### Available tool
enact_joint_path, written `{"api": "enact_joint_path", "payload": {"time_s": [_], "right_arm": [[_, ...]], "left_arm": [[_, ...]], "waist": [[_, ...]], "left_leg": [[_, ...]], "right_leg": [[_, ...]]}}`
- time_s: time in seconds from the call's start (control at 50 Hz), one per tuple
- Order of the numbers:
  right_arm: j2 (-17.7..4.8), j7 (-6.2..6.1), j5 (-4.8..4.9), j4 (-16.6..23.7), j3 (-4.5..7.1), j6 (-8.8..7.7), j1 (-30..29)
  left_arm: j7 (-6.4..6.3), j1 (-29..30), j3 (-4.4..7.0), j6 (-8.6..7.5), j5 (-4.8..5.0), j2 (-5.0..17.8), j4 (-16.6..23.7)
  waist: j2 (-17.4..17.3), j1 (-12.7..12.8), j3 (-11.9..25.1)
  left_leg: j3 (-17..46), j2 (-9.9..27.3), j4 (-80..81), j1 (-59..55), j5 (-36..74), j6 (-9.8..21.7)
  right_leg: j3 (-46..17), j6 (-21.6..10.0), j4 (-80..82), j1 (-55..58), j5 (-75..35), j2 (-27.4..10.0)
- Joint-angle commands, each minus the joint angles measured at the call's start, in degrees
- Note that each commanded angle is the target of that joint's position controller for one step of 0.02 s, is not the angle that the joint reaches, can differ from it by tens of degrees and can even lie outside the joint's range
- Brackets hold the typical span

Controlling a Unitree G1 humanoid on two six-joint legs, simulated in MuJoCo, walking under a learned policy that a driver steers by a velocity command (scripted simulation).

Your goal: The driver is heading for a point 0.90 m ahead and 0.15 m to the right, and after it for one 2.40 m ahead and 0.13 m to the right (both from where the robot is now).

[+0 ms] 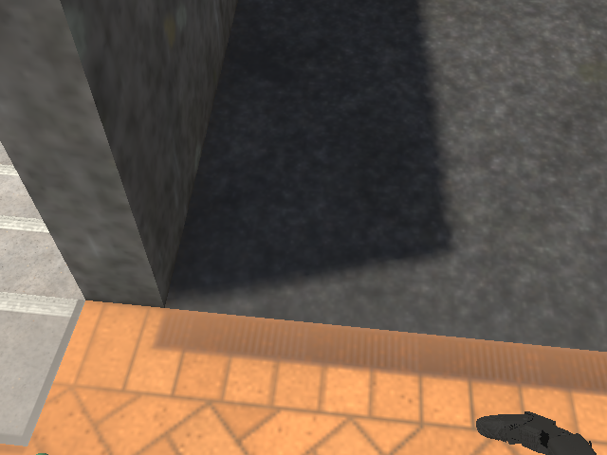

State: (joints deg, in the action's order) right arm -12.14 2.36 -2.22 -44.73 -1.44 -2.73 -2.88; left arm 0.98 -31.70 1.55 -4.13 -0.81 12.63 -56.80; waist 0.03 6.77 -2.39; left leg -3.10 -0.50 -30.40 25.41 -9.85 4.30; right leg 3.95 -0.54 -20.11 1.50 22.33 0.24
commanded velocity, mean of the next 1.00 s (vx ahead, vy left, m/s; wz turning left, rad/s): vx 0.50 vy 0.00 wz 0.02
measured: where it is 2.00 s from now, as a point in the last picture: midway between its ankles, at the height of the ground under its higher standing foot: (388, 283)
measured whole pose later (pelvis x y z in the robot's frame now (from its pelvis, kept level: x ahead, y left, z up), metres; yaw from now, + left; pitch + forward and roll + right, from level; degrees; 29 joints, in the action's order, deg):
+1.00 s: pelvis +0.53 -0.02 +0.01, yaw +0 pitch +0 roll -1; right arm -10.8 0.6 -1.2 -50.8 1.1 -2.0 3.7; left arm 0.4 -22.8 2.5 -6.0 -0.9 12.4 -59.6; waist -1.3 4.1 -3.0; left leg -2.8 3.7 -33.9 29.3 -4.8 0.6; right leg 4.2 -5.0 -13.7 2.0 16.1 5.4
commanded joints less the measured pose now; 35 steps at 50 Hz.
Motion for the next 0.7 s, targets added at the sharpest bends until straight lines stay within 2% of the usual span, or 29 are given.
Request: {"api": "enact_joint_path", "payload": {"time_s": [0.02,0.04,0.06,0.08,0.1,0.12,0.16,0.22,0.28,0.34,0.36,0.38,0.46,0.5,0.52,0.54,0.56,0.58,0.6,0.62,0.64,0.66,0.68,0.7], "right_arm": [[-13.36,-2.42,-1.4,-4.2,4.68,-1.25,23.18],[-17.75,-3.2,-1.31,-4.56,5.69,-0.78,26.71],[-15.2,-3.06,1.07,-4.78,5.53,-0.17,24.75],[-11.69,-2.84,1.6,-4.2,4.7,-0.23,19.9],[-9.34,-2.53,1.68,-4.0,4.27,-0.88,17.2],[-8.16,-2.53,1.61,-4.16,4.06,-1.48,16.05],[-6.77,-2.42,1.45,-5.72,3.73,-2.39,16.94],[-7.56,-2.21,2.28,-8.25,4.06,-3.22,20.58],[-7.57,-2.11,1.96,-10.1,4.05,-3.06,24.25],[-8.01,-2.16,1.75,-11.47,3.97,-2.92,27.2],[-8.06,-2.21,1.63,-11.9,3.92,-2.92,28.18],[-7.03,-2.22,1.57,-12.37,3.72,-3.12,29.91],[-8.03,-2.87,0.97,-13.52,3.98,-2.98,32.77],[-8.74,-3.19,0.81,-13.86,4.22,-2.81,32.54],[-9.19,-3.3,0.79,-13.69,4.34,-2.8,31.31],[-9.76,-3.33,0.73,-13.66,4.5,-2.76,30.6],[-9.82,-3.42,0.36,-13.67,4.65,-2.58,29.79],[-9.15,-3.37,0.69,-12.88,4.43,-2.56,28.6],[-3.85,-2.81,2.7,-10.77,3.17,-2.77,32.38],[-4.85,-2.47,2.57,-12.14,4.06,-2.84,36.33],[-7.22,-2.67,1.59,-11.15,4.79,-2.56,31.21],[-6.73,-2.45,1.38,-9.97,4.62,-2.77,26.01],[-4.86,-2.32,1.47,-9.89,4.45,-2.56,24.94],[-4.15,-2.09,0.74,-9.74,4.37,-1.74,25.12]], "left_arm": [[-0.38,3.35,0.84,-0.45,0.3,7.17,4.54],[-0.36,0.23,-0.38,-0.27,0.92,1.61,7.12],[-0.93,2.98,1.39,0.48,-0.39,8.11,6.62],[-0.56,6.08,1.78,0.4,-0.33,8.52,7.4],[-0.26,7.27,1.46,0.14,-0.15,6.94,7.43],[-0.12,7.04,1.38,0.45,-0.4,5.99,6.93],[0.45,6.6,1.52,1.59,-1.87,5.55,6.43],[1.2,11.71,1.74,2.57,-2.1,4.62,8.35],[1.31,19.62,1.8,2.85,-1.68,4.64,11.03],[1.34,25.93,1.38,2.71,-1.28,4.21,13.06],[1.32,27.99,1.22,2.67,-1.18,4.14,13.67],[1.36,29.27,0.96,2.78,-1.36,3.74,14.09],[1.41,35.88,0.64,2.24,-1.39,4.46,16.26],[1.37,36.19,0.7,1.73,-1.27,4.88,16.61],[1.16,34.24,0.86,1.46,-1.19,5.17,16.03],[0.73,30.09,1.33,1.18,-1.12,6.01,14.64],[0.21,22.0,2.17,0.47,-1.35,7.59,11.94],[-0.5,10.87,3.18,-0.25,-2.18,9.76,8.35],[-1.24,3.07,4.84,-0.46,-3.79,15.98,7.11],[-0.66,6.04,5.13,0.43,-2.21,16.19,6.92],[-0.46,13.1,4.73,0.69,-0.58,13.52,7.8],[-0.29,17.34,3.56,0.39,-0.16,8.87,8.5],[-0.2,18.87,2.79,-0.11,-0.39,6.31,8.11],[-0.32,18.79,2.26,-0.68,-0.43,4.97,7.06]], "waist": [[-3.03,-14.81,10.59],[-13.76,-12.96,14.66],[-7.38,-12.89,10.41],[-5.53,-10.14,4.16],[-4.5,-8.4,1.78],[-4.41,-6.61,1.2],[-3.09,-4.81,1.3],[-3.32,-4.51,0.19],[-2.86,-6.27,-1.34],[-2.54,-7.85,-2.0],[-2.59,-8.45,-2.34],[-3.05,-8.59,-2.58],[-3.05,-10.17,-4.29],[-3.64,-9.45,-4.1],[-4.19,-8.06,-3.0],[-4.92,-6.15,-0.35],[-5.01,-2.63,4.31],[-3.31,2.15,10.12],[6.55,2.06,18.74],[12.36,-1.29,21.2],[6.49,-4.03,10.74],[1.74,-4.36,4.59],[0.55,-6.14,1.35],[1.75,-7.71,0.15]], "left_leg": [[11.99,9.1,6.4,-34.47,-11.24,5.4],[38.66,24.68,15.05,-43.09,-22.38,11.38],[42.17,23.59,17.96,-37.59,-25.68,12.36],[33.81,20.32,18.16,-31.91,-20.6,11.09],[27.84,17.48,19.51,-26.09,-11.13,9.95],[23.17,14.86,20.42,-22.59,-5.1,8.41],[18.1,12.55,21.82,-19.08,4.55,7.43],[13.88,11.4,23.45,-19.37,10.63,7.73],[11.82,10.6,24.41,-21.24,13.3,7.49],[9.87,10.0,24.22,-23.37,17.03,6.66],[9.41,10.0,24.06,-24.31,18.32,6.42],[9.27,10.72,23.22,-26.23,19.88,6.31],[8.57,12.3,21.16,-31.76,24.65,6.21],[7.91,13.0,18.36,-33.77,31.3,5.65],[6.78,12.73,15.3,-33.55,39.14,4.87],[6.03,12.31,10.01,-33.29,47.57,4.07],[5.13,11.19,0.62,-32.23,50.65,3.15],[3.45,9.0,-12.96,-23.41,41.44,2.33],[-0.08,2.13,-34.65,-5.11,14.68,0.38],[4.39,-5.22,-47.96,6.56,-18.02,0.39],[7.16,-0.55,-50.16,11.07,-12.43,1.18],[6.51,1.63,-47.52,10.42,-8.07,1.21],[6.28,3.61,-43.61,7.89,-6.45,1.19],[6.28,4.7,-40.39,5.11,-6.19,0.68]], "right_leg": [[-0.95,-4.61,-25.27,-20.69,-26.59,-7.51],[1.81,-2.65,-43.36,-37.38,6.88,0.62],[-3.95,-3.29,-48.49,-42.25,6.92,-0.67],[-5.36,-3.77,-47.92,-42.96,1.42,-3.39],[-5.74,-3.42,-45.33,-40.25,-2.22,-4.84],[-5.68,-2.84,-43.05,-37.06,-3.75,-5.83],[-5.14,-1.31,-41.2,-33.09,-5.29,-6.2],[-4.21,0.09,-38.7,-36.63,-9.74,-6.78],[-3.35,1.0,-33.59,-41.4,-15.43,-7.04],[-2.14,1.1,-26.79,-41.78,-20.26,-6.26],[-1.67,0.93,-24.6,-41.6,-21.46,-5.86],[-1.79,0.47,-22.87,-42.08,-22.11,-5.47],[-0.16,-1.72,-16.46,-42.11,-20.74,-3.87],[0.75,-3.35,-13.96,-39.2,-17.08,-2.57],[1.61,-4.43,-12.35,-34.63,-14.77,-1.06],[2.38,-5.52,-11.44,-28.07,-12.76,0.95],[2.14,-7.13,-9.33,-19.05,-12.94,2.52],[-1.78,-9.27,-7.34,-3.67,-13.02,-1.0],[-24.75,-14.09,-5.38,13.79,-0.75,-18.05],[-48.08,-18.5,4.84,16.72,-0.68,-24.78],[-39.37,-16.78,5.82,8.11,-0.8,-22.04],[-29.58,-15.8,6.77,-0.75,-6.17,-19.92],[-23.3,-13.83,8.32,-6.83,-12.13,-17.07],[-19.03,-12.34,9.18,-10.77,-17.02,-14.89]]}}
